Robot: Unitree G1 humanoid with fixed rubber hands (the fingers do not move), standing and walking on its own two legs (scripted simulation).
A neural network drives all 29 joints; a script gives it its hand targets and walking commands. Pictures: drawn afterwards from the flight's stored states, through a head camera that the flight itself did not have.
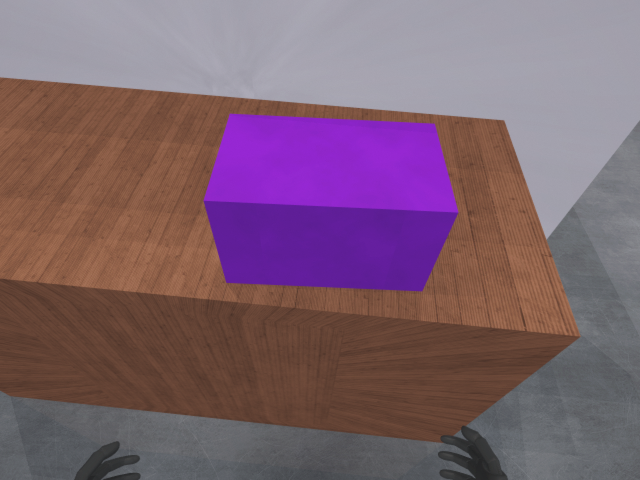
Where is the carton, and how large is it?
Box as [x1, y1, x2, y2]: [204, 114, 457, 290]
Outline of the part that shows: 229,115 204,197 206,211 226,282 422,290 457,214 455,201 434,124 246,114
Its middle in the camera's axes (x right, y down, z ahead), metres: +0.01 -0.06 +0.61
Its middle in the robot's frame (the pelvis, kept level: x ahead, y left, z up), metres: +0.51 +0.01 +0.04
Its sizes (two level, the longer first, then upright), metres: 0.313 0.186 0.184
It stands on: a pedestal, 0.72 m high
